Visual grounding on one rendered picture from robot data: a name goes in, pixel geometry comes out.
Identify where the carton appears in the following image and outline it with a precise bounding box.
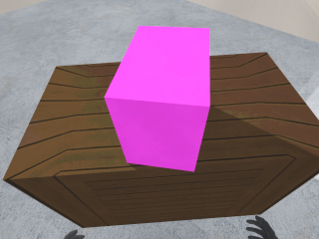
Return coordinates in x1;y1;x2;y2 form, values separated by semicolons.
104;26;210;172

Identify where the robot left hand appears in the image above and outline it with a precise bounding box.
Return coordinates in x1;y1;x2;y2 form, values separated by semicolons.
64;229;85;239

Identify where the robot right hand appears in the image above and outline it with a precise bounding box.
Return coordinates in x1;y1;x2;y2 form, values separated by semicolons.
246;215;278;239

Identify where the pedestal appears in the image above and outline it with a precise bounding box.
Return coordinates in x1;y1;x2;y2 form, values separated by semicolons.
2;52;319;228

